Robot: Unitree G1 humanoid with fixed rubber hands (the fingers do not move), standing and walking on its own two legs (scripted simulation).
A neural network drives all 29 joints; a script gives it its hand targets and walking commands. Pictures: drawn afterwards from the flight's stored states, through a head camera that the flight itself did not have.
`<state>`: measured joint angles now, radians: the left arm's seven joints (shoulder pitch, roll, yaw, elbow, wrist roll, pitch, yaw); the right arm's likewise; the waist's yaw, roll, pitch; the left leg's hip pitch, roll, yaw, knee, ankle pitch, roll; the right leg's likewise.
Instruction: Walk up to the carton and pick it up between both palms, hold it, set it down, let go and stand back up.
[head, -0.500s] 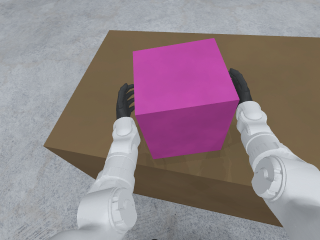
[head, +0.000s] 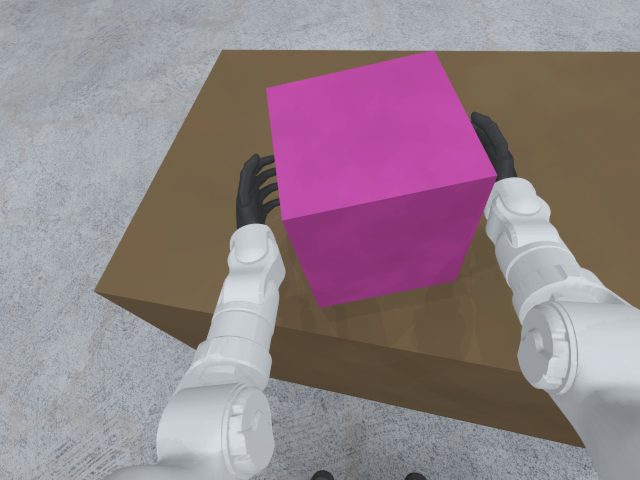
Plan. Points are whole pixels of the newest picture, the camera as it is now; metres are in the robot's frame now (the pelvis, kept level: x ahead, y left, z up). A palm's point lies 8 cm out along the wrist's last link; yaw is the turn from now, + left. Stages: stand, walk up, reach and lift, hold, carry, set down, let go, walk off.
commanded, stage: set down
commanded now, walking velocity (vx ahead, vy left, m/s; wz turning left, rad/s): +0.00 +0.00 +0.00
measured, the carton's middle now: (369, 194) +0.48 +0.04 +0.02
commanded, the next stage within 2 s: none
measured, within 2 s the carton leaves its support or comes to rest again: neither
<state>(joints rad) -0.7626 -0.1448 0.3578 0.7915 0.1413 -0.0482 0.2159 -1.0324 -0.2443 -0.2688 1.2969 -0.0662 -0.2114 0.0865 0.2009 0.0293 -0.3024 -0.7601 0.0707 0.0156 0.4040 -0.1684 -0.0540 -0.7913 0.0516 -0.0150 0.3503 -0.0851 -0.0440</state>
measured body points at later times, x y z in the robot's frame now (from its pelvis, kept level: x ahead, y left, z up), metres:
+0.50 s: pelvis -0.02 -0.01 +0.00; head +0.08 -0.03 +0.44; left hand +0.42 +0.19 +0.10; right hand +0.51 -0.14 +0.09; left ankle -0.03 +0.15 -0.73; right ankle +0.01 -0.09 -0.73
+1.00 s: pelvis -0.03 -0.02 -0.01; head +0.08 -0.05 +0.43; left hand +0.41 +0.20 +0.09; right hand +0.51 -0.17 +0.08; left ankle -0.03 +0.15 -0.73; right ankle +0.01 -0.09 -0.73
